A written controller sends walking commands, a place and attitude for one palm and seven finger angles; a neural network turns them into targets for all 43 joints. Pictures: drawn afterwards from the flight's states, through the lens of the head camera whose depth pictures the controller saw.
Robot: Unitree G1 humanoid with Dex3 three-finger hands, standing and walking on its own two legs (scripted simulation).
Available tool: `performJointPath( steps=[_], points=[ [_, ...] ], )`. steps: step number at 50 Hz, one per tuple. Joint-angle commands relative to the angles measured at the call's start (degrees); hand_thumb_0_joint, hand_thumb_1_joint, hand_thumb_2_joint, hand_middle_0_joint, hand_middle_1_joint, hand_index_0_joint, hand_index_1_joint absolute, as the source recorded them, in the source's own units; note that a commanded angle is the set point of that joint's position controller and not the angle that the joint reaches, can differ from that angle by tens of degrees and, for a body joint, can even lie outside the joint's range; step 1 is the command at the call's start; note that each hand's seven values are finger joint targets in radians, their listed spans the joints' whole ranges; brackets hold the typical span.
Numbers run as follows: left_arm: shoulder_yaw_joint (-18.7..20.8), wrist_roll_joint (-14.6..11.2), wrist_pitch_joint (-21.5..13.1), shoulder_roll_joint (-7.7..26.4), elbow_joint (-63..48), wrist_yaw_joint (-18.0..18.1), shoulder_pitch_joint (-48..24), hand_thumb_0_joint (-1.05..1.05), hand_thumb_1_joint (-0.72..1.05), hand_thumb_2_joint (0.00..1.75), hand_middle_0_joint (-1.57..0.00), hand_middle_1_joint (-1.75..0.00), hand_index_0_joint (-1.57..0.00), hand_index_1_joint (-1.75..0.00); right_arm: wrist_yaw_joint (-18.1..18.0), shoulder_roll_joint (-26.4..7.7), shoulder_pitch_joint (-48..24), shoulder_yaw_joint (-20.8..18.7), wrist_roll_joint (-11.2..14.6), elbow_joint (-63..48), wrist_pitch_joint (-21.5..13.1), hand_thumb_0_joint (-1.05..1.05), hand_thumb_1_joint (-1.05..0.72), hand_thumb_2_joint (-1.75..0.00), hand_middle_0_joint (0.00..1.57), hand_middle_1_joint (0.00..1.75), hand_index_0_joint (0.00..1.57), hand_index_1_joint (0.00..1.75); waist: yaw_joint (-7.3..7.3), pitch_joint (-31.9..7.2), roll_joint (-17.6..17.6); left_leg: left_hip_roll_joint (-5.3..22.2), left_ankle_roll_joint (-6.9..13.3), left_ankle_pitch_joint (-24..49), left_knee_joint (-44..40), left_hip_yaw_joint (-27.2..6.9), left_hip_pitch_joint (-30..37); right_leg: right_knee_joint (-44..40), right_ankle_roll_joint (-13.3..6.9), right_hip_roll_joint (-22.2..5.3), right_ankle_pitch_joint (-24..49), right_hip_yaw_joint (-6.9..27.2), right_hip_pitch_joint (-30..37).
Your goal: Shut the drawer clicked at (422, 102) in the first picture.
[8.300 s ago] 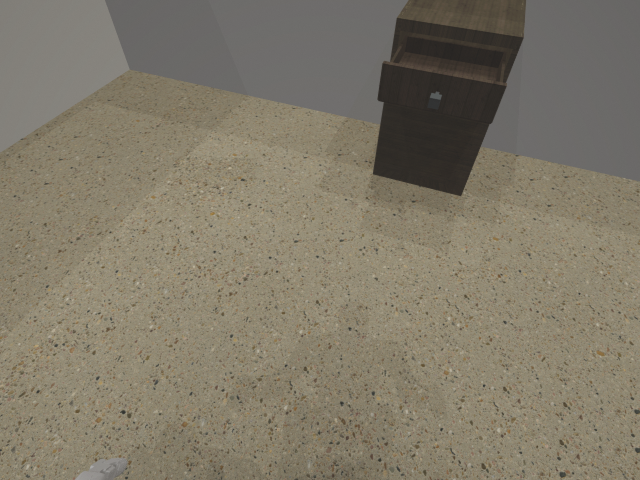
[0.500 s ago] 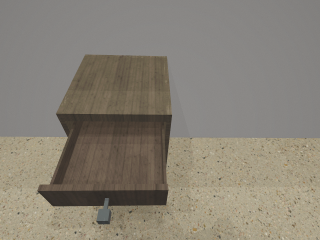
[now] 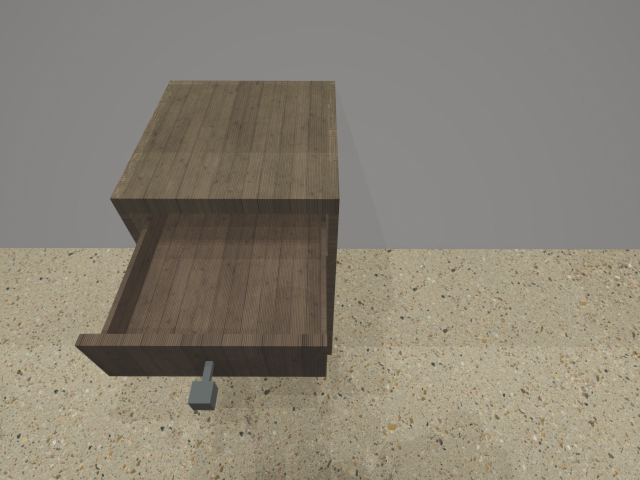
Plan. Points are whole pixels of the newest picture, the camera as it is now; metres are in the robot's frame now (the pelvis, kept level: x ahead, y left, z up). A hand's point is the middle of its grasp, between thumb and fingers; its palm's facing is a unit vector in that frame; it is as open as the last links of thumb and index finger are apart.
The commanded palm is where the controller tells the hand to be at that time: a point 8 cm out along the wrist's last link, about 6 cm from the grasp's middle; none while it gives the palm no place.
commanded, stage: come to a stop and stand still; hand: left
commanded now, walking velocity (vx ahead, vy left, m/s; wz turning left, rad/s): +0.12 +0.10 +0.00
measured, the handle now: (205, 384) +0.28 +0.21 -0.15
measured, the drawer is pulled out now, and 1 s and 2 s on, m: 0.28 0.28 0.28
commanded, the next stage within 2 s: look again from close up in 1.46 s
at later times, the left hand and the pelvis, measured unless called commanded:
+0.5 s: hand out of the picture -0.05 +0.16 -0.17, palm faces +0.10 -0.98 -0.19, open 7.4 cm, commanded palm none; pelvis -0.03 -0.01 +0.00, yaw +2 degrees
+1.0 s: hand out of the picture -0.02 +0.20 -0.17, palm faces +0.07 -0.98 -0.20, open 7.3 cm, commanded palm none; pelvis +0.00 +0.04 +0.00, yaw +2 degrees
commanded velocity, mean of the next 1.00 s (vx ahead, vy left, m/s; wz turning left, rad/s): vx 0.03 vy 0.03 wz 0.00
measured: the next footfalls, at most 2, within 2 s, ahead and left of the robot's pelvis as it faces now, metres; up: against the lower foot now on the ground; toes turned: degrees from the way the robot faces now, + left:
left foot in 0.36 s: +0.00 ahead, +0.11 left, +0.00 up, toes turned +6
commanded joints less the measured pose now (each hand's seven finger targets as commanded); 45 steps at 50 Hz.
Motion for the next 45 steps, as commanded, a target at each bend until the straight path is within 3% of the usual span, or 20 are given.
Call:
performJointPath(
  steps=[1, 3, 4, 6, 10, 13, 16, 18, 21, 22, 23, 24, 25, 27, 29, 31, 32, 34, 35, 45],
  points=[
    [1.2, 0.0, -1.3, 5.8, -2.3, 0.2, 5.3, 0.00, 0.90, 0.90, -0.20, -0.30, -0.20, -0.30, 0.3, -4.9, 1.8, -1.3, -0.1, -4.3, -0.3, 0.00, -0.90, -0.90, 0.20, 0.30, 0.20, 0.30, 0.61, -3.1, -4.1, 4.1, 1.6, -4.7, -0.1, -5.5, -5.7, -10.8, -2.2, -7.5, 0.5, 12.0, 3.0],
    [1.9, -0.1, -1.3, 9.6, -3.0, 0.3, 2.9, 0.00, 0.90, 0.90, -0.20, -0.30, -0.20, -0.30, 0.5, -4.3, 3.2, -1.2, -0.3, -3.5, 0.6, 0.00, -0.90, -0.90, 0.20, 0.30, 0.20, 0.30, 0.68, -2.3, -10.8, 0.5, -0.3, -11.0, 12.1, -1.5, -6.4, -22.9, -6.6, -15.9, -18.2, 20.7, -0.6],
    [2.0, -0.1, -1.2, 9.8, -3.3, 0.3, 1.8, 0.00, 0.90, 0.90, -0.20, -0.30, -0.20, -0.30, 0.6, -4.7, 2.7, -1.2, -0.5, -3.2, 0.7, 0.00, -0.90, -0.90, 0.20, 0.30, 0.20, 0.30, 0.99, -1.4, -8.9, 0.9, -0.2, -12.3, 17.7, -2.7, -7.4, -24.4, -7.6, -16.9, -18.7, 21.9, -1.6],
    [1.8, 0.0, -1.5, 9.2, -2.9, 0.4, 0.0, 0.00, 0.90, 0.90, -0.20, -0.30, -0.20, -0.30, 0.8, -4.8, 3.3, -0.9, -0.6, -2.4, 0.6, 0.00, -0.90, -0.90, 0.20, 0.30, 0.20, 0.30, 0.06, 0.8, -6.3, 2.5, 0.0, -12.1, 19.7, -3.4, -7.9, -24.1, -8.5, -16.7, -15.1, 19.3, -2.6],
    [2.2, 0.2, -2.0, 9.8, -1.5, 0.1, 2.4, 0.00, 0.90, 0.90, -0.20, -0.30, -0.20, -0.30, 1.0, -4.1, 3.0, -0.2, -0.4, -1.3, 0.2, 0.00, -0.90, -0.90, 0.20, 0.30, 0.20, 0.30, 1.69, 2.4, -3.6, 2.8, -0.6, -11.5, 12.3, -0.9, -7.1, -23.6, -8.8, -15.5, -8.9, 15.8, 1.7],
    [2.5, 0.0, -1.9, 10.1, -0.8, 0.1, 3.6, 0.00, 0.90, 0.90, -0.20, -0.30, -0.20, -0.30, 0.9, -3.7, 5.0, 0.3, -0.5, -0.8, -0.1, 0.00, -0.90, -0.90, 0.20, 0.30, 0.20, 0.30, 1.61, 0.6, -4.1, 2.2, -0.5, -8.4, 5.3, 0.0, -2.9, -22.1, -8.2, -14.2, -6.6, 14.5, 3.0],
    [2.2, -0.3, -1.4, 8.9, -0.6, 0.1, 1.5, 0.00, 0.90, 0.90, -0.20, -0.30, -0.20, -0.30, 0.6, -3.0, 10.2, 0.8, -0.4, 1.3, -0.5, 0.00, -0.90, -0.90, 0.20, 0.30, 0.20, 0.30, -0.70, 1.3, -2.0, 1.9, 0.3, -3.3, -6.9, 0.2, 7.3, -19.4, -4.5, -10.2, -11.0, 10.6, -4.5],
    [1.4, -0.5, -1.4, 5.9, -0.5, -0.3, 2.4, 0.00, 0.90, 0.90, -0.20, -0.30, -0.20, -0.30, 0.1, -4.5, 10.7, 1.0, -0.6, 1.7, -0.9, 0.00, -0.90, -0.90, 0.20, 0.30, 0.20, 0.30, 0.13, 1.9, 1.9, 5.8, 2.1, -3.9, -10.6, -3.9, 6.0, -14.9, -1.5, -5.1, -7.1, 7.3, -4.2],
    [0.7, -0.3, -1.1, 5.0, 1.1, -0.5, 4.5, 0.00, 0.90, 0.90, -0.20, -0.30, -0.20, -0.30, 0.2, -4.4, 7.7, 1.3, -0.5, 1.4, -1.3, 0.00, -0.90, -0.90, 0.20, 0.30, 0.20, 0.30, 2.03, 4.9, 6.9, 8.0, 2.5, -14.6, -15.5, -8.1, -6.3, -12.9, 0.3, -3.1, -5.0, 4.5, 3.3],
    [0.5, -0.3, -1.3, 4.5, 2.0, -0.5, 5.9, 0.00, 0.90, 0.90, -0.20, -0.30, -0.20, -0.30, 0.2, -4.2, 7.3, 1.4, -0.4, 1.2, -1.4, 0.00, -0.90, -0.90, 0.20, 0.30, 0.20, 0.30, 2.56, 4.8, 5.2, 7.7, 2.4, -13.4, -15.2, -7.8, -7.2, -12.6, 0.1, -3.2, -2.7, 4.8, 5.0],
    [-0.8, -0.2, -2.9, 5.5, 5.9, 1.8, 11.6, 0.00, 0.90, 0.90, -0.20, -0.30, -0.20, -0.30, 0.4, -6.7, -2.7, 1.2, -0.4, -4.0, -2.2, 0.00, -0.90, -0.90, 0.20, 0.30, 0.20, 0.30, 5.15, 11.8, 6.8, 5.8, -1.7, -8.2, 1.0, 0.7, -10.1, -13.0, 0.7, -7.2, 9.6, 8.0, 0.8],
    [-0.2, 0.1, -3.4, 9.3, 3.0, 1.0, 7.6, 0.00, 0.90, 0.90, -0.20, -0.30, -0.20, -0.30, 0.6, -2.3, 3.5, 1.2, -0.4, -5.2, -0.8, 0.00, -0.90, -0.90, 0.20, 0.30, 0.20, 0.30, 0.26, 4.5, 2.2, 3.0, -1.0, -11.4, 7.1, -1.1, -5.3, -20.0, -3.0, -13.3, -10.8, 16.6, -2.6],
    [0.6, 0.3, -3.8, 11.5, 1.3, 0.5, 3.4, 0.00, 0.90, 0.90, -0.20, -0.30, -0.20, -0.30, 1.1, -3.1, 8.1, 1.1, -0.7, -4.1, 0.0, 0.00, -0.90, -0.90, 0.20, 0.30, 0.20, 0.30, -1.89, -1.8, -1.0, 3.5, -0.7, -11.4, 11.8, -0.5, -1.1, -22.6, -5.6, -16.0, -19.3, 18.8, -3.3],
    [1.2, 0.3, -3.5, 9.5, 0.0, 0.6, -1.0, 0.00, 0.90, 0.90, -0.20, -0.30, -0.20, -0.30, 1.2, -2.6, 13.4, 0.9, -0.7, -3.5, -0.6, 0.00, -0.90, -0.90, 0.20, 0.30, 0.20, 0.30, -3.76, -4.1, -4.7, 2.7, -0.1, -9.5, 10.3, -0.2, 2.5, -19.7, -5.8, -13.2, -15.5, 11.4, -6.0],
    [0.8, -0.3, -3.1, 7.0, 0.9, 0.4, -0.3, 0.00, 0.90, 0.90, -0.20, -0.30, -0.20, -0.30, 1.0, -1.7, 15.1, 1.4, -0.6, -2.7, -1.6, 0.00, -0.90, -0.90, 0.20, 0.30, 0.20, 0.30, -3.44, -1.3, -2.0, 2.9, 0.1, -5.1, -1.2, -1.2, 5.2, -13.3, -3.9, -9.3, -13.3, 7.5, -7.7],
    [-0.1, -0.6, -1.9, 3.2, 1.7, 0.0, 1.9, 0.00, 0.90, 0.90, -0.20, -0.30, -0.20, -0.30, 0.5, -4.2, 12.2, 1.1, -0.9, -3.2, -2.3, 0.00, -0.90, -0.90, 0.20, 0.30, 0.20, 0.30, -0.71, 3.6, 12.9, 9.4, 2.4, -11.0, -12.8, -11.9, -6.1, -3.5, -0.7, -2.4, -8.6, 1.4, -3.2],
    [-0.3, -0.3, -1.7, 2.3, 2.5, -0.1, 3.7, 0.00, 0.90, 0.90, -0.20, -0.30, -0.20, -0.30, 0.1, -4.8, 9.3, 1.2, -0.7, -4.1, -2.3, 0.00, -0.90, -0.90, 0.20, 0.30, 0.20, 0.30, 0.74, 5.2, 14.1, 10.6, 3.5, -13.8, -16.7, -14.8, -10.8, -1.5, -0.1, -1.0, -4.8, 0.8, 1.1],
    [-0.8, -0.3, -1.9, 1.3, 3.8, -0.5, 5.2, 0.00, 0.90, 0.90, -0.20, -0.30, -0.20, -0.30, -0.1, -4.9, 7.6, 1.3, -0.5, -4.2, -2.5, 0.00, -0.90, -0.90, 0.20, 0.30, 0.20, 0.30, 1.86, 5.2, 3.7, 9.1, 3.7, -13.0, -15.6, -12.3, -11.6, -3.4, -0.3, -1.6, 0.7, 2.1, 5.3],
    [-0.9, -0.4, -2.0, 1.6, 4.2, -0.6, 5.2, 0.00, 0.90, 0.90, -0.20, -0.30, -0.20, -0.30, -0.2, -4.6, 8.3, 1.4, -0.5, -3.7, -2.8, 0.00, -0.90, -0.90, 0.20, 0.30, 0.20, 0.30, 1.91, 4.3, 2.2, 8.5, 3.5, -11.2, -15.6, -11.6, -10.4, -4.6, -0.4, -2.1, 1.8, 2.7, 5.9],
    [-0.8, -0.5, -2.4, 1.9, 4.3, 0.0, 4.9, 0.00, 0.90, 0.90, -0.20, -0.30, -0.20, -0.30, -0.4, -4.0, 10.0, 1.6, -0.3, 0.0, -3.5, 0.00, -0.90, -0.90, 0.20, 0.30, 0.20, 0.30, 0.59, 2.1, 0.9, 7.2, 2.2, 3.9, -12.8, -7.7, -0.4, -6.7, 0.0, -3.7, 6.7, 4.3, 4.6]
  ],
)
